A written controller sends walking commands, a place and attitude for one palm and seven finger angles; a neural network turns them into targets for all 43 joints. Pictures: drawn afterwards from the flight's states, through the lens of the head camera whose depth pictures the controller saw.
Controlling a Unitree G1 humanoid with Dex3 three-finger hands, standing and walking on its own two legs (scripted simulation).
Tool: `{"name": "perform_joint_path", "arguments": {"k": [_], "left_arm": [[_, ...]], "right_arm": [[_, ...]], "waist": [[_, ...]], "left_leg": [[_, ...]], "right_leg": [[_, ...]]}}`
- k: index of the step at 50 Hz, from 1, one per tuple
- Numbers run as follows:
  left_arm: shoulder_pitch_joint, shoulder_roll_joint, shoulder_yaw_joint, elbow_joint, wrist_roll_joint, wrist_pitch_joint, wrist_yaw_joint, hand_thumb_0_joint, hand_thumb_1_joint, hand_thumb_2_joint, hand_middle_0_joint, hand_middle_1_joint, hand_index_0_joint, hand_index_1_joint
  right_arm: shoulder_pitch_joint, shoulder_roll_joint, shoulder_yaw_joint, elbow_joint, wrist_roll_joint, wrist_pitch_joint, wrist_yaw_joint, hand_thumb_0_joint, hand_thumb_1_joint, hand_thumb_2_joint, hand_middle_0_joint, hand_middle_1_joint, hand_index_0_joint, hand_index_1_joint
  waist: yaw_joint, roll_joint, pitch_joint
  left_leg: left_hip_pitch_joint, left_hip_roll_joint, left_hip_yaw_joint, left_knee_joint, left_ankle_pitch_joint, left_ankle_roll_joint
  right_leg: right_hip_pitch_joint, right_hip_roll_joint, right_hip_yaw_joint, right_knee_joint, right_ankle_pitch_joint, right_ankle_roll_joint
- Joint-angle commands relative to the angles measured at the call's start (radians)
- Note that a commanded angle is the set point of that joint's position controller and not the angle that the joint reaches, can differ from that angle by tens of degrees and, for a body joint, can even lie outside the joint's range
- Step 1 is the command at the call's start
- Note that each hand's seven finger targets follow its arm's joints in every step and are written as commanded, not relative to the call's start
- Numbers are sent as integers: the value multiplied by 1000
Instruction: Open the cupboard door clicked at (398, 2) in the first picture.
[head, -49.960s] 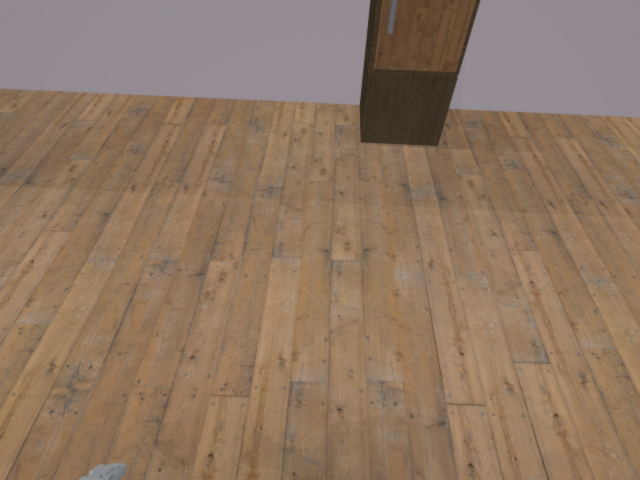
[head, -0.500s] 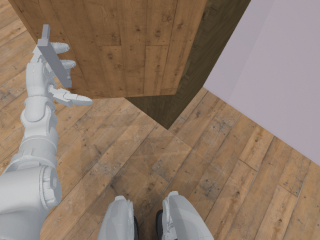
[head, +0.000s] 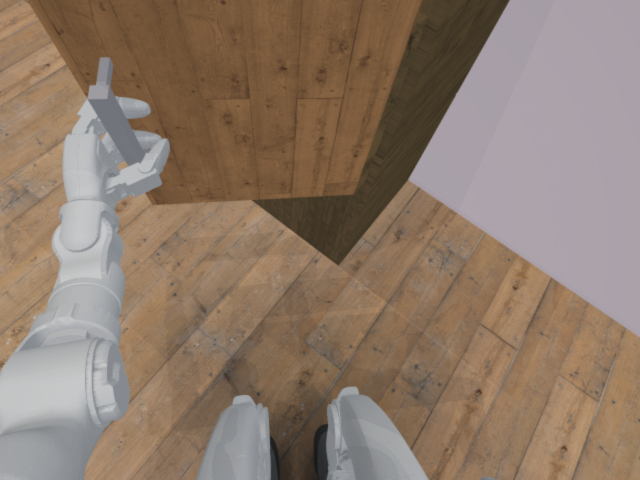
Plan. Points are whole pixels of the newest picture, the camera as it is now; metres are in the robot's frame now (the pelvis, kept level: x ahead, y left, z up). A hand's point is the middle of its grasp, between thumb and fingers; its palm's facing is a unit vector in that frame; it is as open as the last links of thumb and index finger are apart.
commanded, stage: close the thumb around the handle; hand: left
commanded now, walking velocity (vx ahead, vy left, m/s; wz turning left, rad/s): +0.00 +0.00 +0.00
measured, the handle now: (126, 125) +0.54 +0.21 +0.03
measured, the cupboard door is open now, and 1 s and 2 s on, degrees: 44 72 89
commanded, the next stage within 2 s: pull the door open along its arc in 0.18 s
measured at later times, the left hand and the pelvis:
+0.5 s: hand (148, 173) +0.48 +0.18 +0.02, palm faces +0.07 -1.00 -0.02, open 5.5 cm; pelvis +0.00 +0.00 +0.00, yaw +0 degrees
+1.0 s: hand (204, 274) +0.35 +0.11 +0.03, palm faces +0.43 -0.90 +0.02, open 5.9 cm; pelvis +0.01 -0.02 +0.01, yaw +2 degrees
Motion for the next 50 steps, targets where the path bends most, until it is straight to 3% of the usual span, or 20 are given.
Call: {"name": "perform_joint_path", "arguments": {"k": [1, 3, 5, 6, 11, 13, 15, 17, 19, 24, 26, 29, 33, 34, 36, 37, 40, 43, 46, 50], "left_arm": [[-404, 209, 20, -172, -7, -60, 0, 0, 900, 900, -400, -1350, -400, -1350], [-413, 245, 43, -203, -5, -71, -1, 0, 900, 900, -400, -1350, -400, -1350], [-410, 233, 36, -222, -6, -78, -6, 0, 900, 900, -400, -1350, -400, -1350], [-397, 199, 8, -207, -6, -73, -10, 0, 900, 900, -400, -1350, -400, -1350], [-417, 212, 20, -209, -11, -69, 0, 0, 900, 900, -400, -1350, -400, -1350], [-412, 216, 26, -214, -6, -75, 4, 0, 900, 900, -400, -1350, -400, -1350], [-404, 186, 0, -196, -5, -68, 4, 0, 900, 900, -400, -1350, -400, -1350], [-371, 197, 18, -218, -10, -74, 5, 0, 900, 900, -400, -1350, -400, -1350], [-314, 176, 9, -240, -15, -74, -2, 0, 900, 900, -400, -1350, -400, -1350], [-130, 121, -14, -324, -40, -69, -9, 0, 900, 900, -400, -1350, -400, -1350], [-25, 85, -29, -378, -55, -60, -9, 0, 900, 900, -400, -1350, -400, -1350], [148, 20, -73, -491, -68, -59, -3, 0, 900, 900, -400, -1350, -400, -1350], [375, 0, -73, -636, -86, -59, 18, 0, 900, 900, -400, -1350, -400, -1350], [406, -31, -5, -684, -131, -59, 98, 0, 900, 900, -400, -1350, -400, -1350], [495, -120, -20, -733, -127, -53, 240, 0, 900, 900, -400, -1350, -400, -1350], [526, -120, -21, -760, -102, -58, 301, 0, 900, 900, -400, -1350, -400, -1350], [608, -210, -98, -836, -7, -69, 457, 0, 900, 900, -400, -1350, -400, -1350], [604, -270, -164, -869, 91, -74, 588, 0, 900, 900, -400, -1350, -400, -1350], [580, -344, -238, -878, 149, -58, 687, 0, 900, 900, -400, -1350, -400, -1350], [623, -426, -341, -892, 195, -28, 722, 0, 900, 900, -400, -1350, -400, -1350]], "right_arm": [[159, -187, -66, -39, 4, -7, -11, 0, -900, -900, 200, 300, 200, 300], [159, -189, -66, -43, 2, -10, -13, 0, -900, -900, 200, 300, 200, 300], [156, -187, -67, -44, 1, -11, -12, 0, -900, -900, 200, 300, 200, 300], [156, -182, -67, -44, 3, -11, -9, 0, -900, -900, 200, 300, 200, 300], [153, -187, -67, -42, 4, -11, -12, 0, -900, -900, 200, 300, 200, 300], [157, -188, -69, -40, 2, -12, -12, 0, -900, -900, 200, 300, 200, 300], [154, -186, -68, -40, 4, -10, -11, 0, -900, -900, 200, 300, 200, 300], [156, -187, -71, -48, 3, -11, -9, 0, -900, -900, 200, 300, 200, 300], [150, -183, -74, -52, 5, -8, -5, 0, -900, -900, 200, 300, 200, 300], [126, -171, -79, -80, 18, -3, 2, 0, -900, -900, 200, 300, 200, 300], [114, -163, -83, -95, 24, -3, 6, 0, -900, -900, 200, 300, 200, 300], [88, -153, -89, -117, 34, -11, 12, 0, -900, -900, 200, 300, 200, 300], [47, -140, -93, -149, 41, -27, 13, 0, -900, -900, 200, 300, 200, 300], [23, -120, -91, -159, 35, -33, 10, 0, -900, -900, 200, 300, 200, 300], [-6, -101, -88, -168, 21, -48, 15, 0, -900, -900, 200, 300, 200, 300], [-10, -98, -86, -169, 11, -53, 17, 0, -900, -900, 200, 300, 200, 300], [-35, -75, -86, -172, -17, -55, 33, 0, -900, -900, 200, 300, 200, 300], [-65, -59, -87, -170, -38, -55, 37, 0, -900, -900, 200, 300, 200, 300], [-96, -48, -86, -157, -46, -60, 36, 0, -900, -900, 200, 300, 200, 300], [-119, -32, -85, -152, -54, -82, 23, 0, -900, -900, 200, 300, 200, 300]], "waist": [[-26, 77, -473], [-11, 102, -524], [-6, 128, -553], [-11, 131, -535], [-18, 107, -513], [-11, 117, -539], [-21, 102, -508], [1, 127, -538], [13, 112, -570], [52, 84, -549], [65, 40, -534], [93, 37, -524], [129, -4, -478], [171, -14, -443], [184, -19, -414], [188, -38, -409], [195, -25, -411], [187, -50, -403], [168, -48, -401], [155, -76, -423]], "left_leg": [[364, 12, -126, -137, 385, -49], [393, 13, -130, -136, 412, -52], [427, 16, -136, -132, 445, -59], [428, 15, -135, -135, 447, -60], [411, 17, -136, -138, 420, -58], [432, 18, -142, -138, 439, -61], [419, 17, -140, -141, 420, -60], [440, 16, -137, -145, 436, -61], [463, 17, -134, -147, 476, -65], [458, 16, -116, -174, 503, -67], [433, 11, -99, -186, 493, -60], [461, 15, -92, -207, 524, -66], [411, 6, -72, -225, 507, -60], [380, 1, -60, -238, 493, -63], [362, -1, -55, -241, 470, -71], [354, -3, -60, -237, 474, -73], [369, -5, -61, -226, 497, -81], [350, -12, -66, -214, 451, -76], [361, -16, -70, -209, 402, -74], [368, -25, -63, -208, 375, -67]], "right_leg": [[232, -7, 102, -134, 300, 37], [240, -8, 102, -124, 317, 33], [229, -7, 99, -115, 330, 31], [225, -6, 96, -119, 328, 31], [218, -6, 97, -125, 309, 35], [215, -7, 94, -117, 317, 33], [206, -7, 94, -126, 304, 34], [217, -6, 95, -121, 312, 30], [244, -6, 93, -121, 345, 32], [310, -7, 94, -134, 389, 32], [367, -7, 100, -151, 416, 34], [384, -10, 96, -157, 433, 34], [458, -16, 106, -163, 470, 34], [475, -17, 100, -167, 463, 35], [475, -22, 93, -161, 447, 35], [477, -21, 91, -152, 450, 32], [467, -31, 94, -131, 471, 29], [458, -37, 102, -128, 449, 28], [440, -42, 102, -145, 406, 30], [485, -48, 114, -176, 424, 34]]}}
